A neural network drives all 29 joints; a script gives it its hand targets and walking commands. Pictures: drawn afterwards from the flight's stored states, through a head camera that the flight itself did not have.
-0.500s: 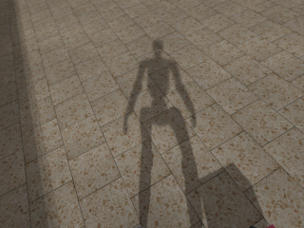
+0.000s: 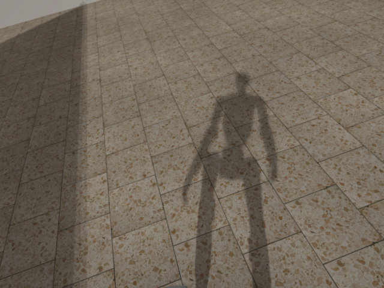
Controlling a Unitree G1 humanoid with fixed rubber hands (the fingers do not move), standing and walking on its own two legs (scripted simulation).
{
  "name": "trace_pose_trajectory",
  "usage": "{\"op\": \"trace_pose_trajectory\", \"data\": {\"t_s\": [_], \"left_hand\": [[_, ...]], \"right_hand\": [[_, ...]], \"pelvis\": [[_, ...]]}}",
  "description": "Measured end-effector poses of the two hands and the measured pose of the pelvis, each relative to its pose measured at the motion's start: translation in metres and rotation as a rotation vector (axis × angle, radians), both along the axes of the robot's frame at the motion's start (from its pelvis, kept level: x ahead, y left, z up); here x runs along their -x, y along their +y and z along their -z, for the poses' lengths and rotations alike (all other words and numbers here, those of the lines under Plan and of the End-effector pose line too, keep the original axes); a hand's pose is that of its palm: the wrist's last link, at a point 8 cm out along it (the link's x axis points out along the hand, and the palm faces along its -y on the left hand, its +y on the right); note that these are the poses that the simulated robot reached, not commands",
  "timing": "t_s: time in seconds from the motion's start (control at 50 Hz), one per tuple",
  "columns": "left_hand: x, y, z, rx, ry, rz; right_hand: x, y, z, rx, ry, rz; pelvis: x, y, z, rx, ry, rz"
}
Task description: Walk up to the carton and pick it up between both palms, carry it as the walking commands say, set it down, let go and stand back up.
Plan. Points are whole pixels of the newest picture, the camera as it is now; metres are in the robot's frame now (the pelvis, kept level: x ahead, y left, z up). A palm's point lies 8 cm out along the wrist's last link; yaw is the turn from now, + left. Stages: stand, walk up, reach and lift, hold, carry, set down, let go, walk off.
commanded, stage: walk up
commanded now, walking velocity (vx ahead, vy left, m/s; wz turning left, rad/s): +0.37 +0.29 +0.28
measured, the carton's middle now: out of the picture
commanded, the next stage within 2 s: none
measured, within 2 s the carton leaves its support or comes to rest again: neither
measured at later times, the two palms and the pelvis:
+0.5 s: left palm out of the picture +0.06 +0.24 -0.08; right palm (286, 187) +0.40 -0.20 -0.12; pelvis +0.23 +0.02 +0.02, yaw +9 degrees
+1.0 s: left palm (87, 213) +0.33 +0.34 -0.08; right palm (265, 175) +0.44 -0.15 -0.11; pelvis +0.34 +0.08 +0.04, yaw +8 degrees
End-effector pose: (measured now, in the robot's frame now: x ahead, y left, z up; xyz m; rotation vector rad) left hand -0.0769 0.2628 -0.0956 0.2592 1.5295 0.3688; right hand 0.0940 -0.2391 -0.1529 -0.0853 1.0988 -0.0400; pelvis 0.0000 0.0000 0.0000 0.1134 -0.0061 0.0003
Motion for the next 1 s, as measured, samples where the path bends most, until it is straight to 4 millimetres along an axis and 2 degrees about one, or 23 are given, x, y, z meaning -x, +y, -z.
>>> {"op": "trace_pose_trajectory", "data": {"t_s": [0.06, 0.12, 0.16, 0.2, 0.24, 0.3, 0.38, 0.46, 0.5, 0.52, 0.54, 0.58, 0.62, 0.68, 0.74, 0.8, 0.86, 0.94, 1.0], "left_hand": [[-0.098, -0.001, -0.01, 0.001, -0.216, 0.07], [-0.195, -0.007, -0.028, -0.009, -0.422, 0.134], [-0.244, -0.013, -0.037, -0.019, -0.529, 0.158], [-0.271, -0.02, -0.039, -0.023, -0.578, 0.157], [-0.277, -0.023, -0.037, -0.015, -0.561, 0.109], [-0.261, -0.022, -0.032, -0.012, -0.449, 0.044], [-0.207, -0.021, -0.025, -0.002, -0.212, -0.046], [-0.148, -0.025, -0.022, 0.034, 0.034, -0.153], [-0.133, -0.024, -0.02, 0.055, 0.127, -0.198], [-0.132, -0.023, -0.017, 0.069, 0.16, -0.213], [-0.136, -0.019, -0.012, 0.08, 0.178, -0.228], [-0.161, -0.007, -0.004, 0.088, 0.148, -0.235], [-0.204, 0.009, -0.001, 0.082, 0.062, -0.201], [-0.284, 0.031, -0.004, 0.061, -0.103, -0.118], [-0.358, 0.047, -0.011, 0.037, -0.253, -0.042], [-0.407, 0.053, -0.017, 0.016, -0.327, 0.02], [-0.42, 0.055, -0.018, 0.013, -0.325, 0.03], [-0.413, 0.064, -0.019, 0.023, -0.268, -0.013], [-0.404, 0.075, -0.015, 0.03, -0.22, -0.037]], "right_hand": [[-0.002, -0.008, -0.012, 0.042, 0.065, 0.017], [-0.005, -0.018, -0.015, 0.066, 0.147, 0.031], [-0.017, -0.024, -0.011, 0.065, 0.191, 0.017], [-0.037, -0.029, -0.008, 0.063, 0.218, -0.003], [-0.065, -0.031, -0.014, 0.068, 0.231, -0.04], [-0.116, -0.029, -0.023, 0.068, 0.21, -0.081], [-0.192, -0.012, -0.029, 0.062, 0.134, -0.12], [-0.272, 0.021, -0.032, 0.05, 0.043, -0.185], [-0.311, 0.04, -0.034, 0.052, -0.001, -0.219], [-0.327, 0.049, -0.034, 0.057, -0.023, -0.23], [-0.341, 0.056, -0.034, 0.064, -0.043, -0.235], [-0.356, 0.066, -0.036, 0.081, -0.058, -0.23], [-0.359, 0.07, -0.041, 0.093, -0.047, -0.208], [-0.354, 0.07, -0.049, 0.104, -0.014, -0.158], [-0.35, 0.068, -0.049, 0.111, 0.028, -0.126], [-0.347, 0.064, -0.04, 0.101, 0.067, -0.095], [-0.34, 0.064, -0.035, 0.098, 0.144, -0.097], [-0.337, 0.073, -0.039, 0.1, 0.223, -0.125], [-0.35, 0.09, -0.039, 0.095, 0.229, -0.154]], "pelvis": [[-0.033, -0.004, -0.015, 0.015, -0.048, -0.015], [-0.064, -0.01, -0.021, 0.018, -0.072, -0.03], [-0.085, -0.015, -0.019, 0.016, -0.073, -0.049], [-0.106, -0.02, -0.018, 0.022, -0.056, -0.079], [-0.125, -0.022, -0.021, 0.022, -0.027, -0.121], [-0.149, -0.02, -0.029, 0.008, 0.009, -0.152], [-0.177, -0.009, -0.032, -0.007, 0.034, -0.164], [-0.208, 0.008, -0.025, 0.007, 0.028, -0.156], [-0.226, 0.02, -0.02, 0.021, 0.026, -0.153], [-0.236, 0.026, -0.017, 0.03, 0.024, -0.156], [-0.246, 0.033, -0.013, 0.04, 0.021, -0.159], [-0.261, 0.043, -0.011, 0.048, -0.018, -0.157], [-0.273, 0.049, -0.017, 0.047, -0.056, -0.144], [-0.29, 0.055, -0.028, 0.045, -0.078, -0.117], [-0.302, 0.058, -0.032, 0.041, -0.083, -0.1], [-0.31, 0.058, -0.03, 0.027, -0.052, -0.077], [-0.318, 0.06, -0.03, 0.03, -0.039, -0.093], [-0.329, 0.07, -0.037, 0.03, -0.005, -0.128], [-0.335, 0.084, -0.037, 0.034, 0.01, -0.148]]}}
